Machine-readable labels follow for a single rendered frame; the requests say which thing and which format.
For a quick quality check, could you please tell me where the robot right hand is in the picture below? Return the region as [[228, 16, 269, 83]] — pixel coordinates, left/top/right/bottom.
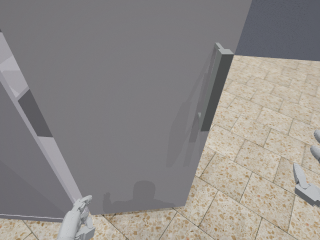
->
[[293, 129, 320, 207]]

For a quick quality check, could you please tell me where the handle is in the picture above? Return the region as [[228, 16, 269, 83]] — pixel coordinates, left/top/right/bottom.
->
[[197, 42, 234, 132]]

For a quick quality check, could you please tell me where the robot left hand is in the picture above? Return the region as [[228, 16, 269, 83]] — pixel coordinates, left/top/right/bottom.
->
[[57, 195, 96, 240]]

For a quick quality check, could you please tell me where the fridge door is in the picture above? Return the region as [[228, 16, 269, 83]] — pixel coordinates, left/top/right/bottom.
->
[[0, 0, 252, 215]]

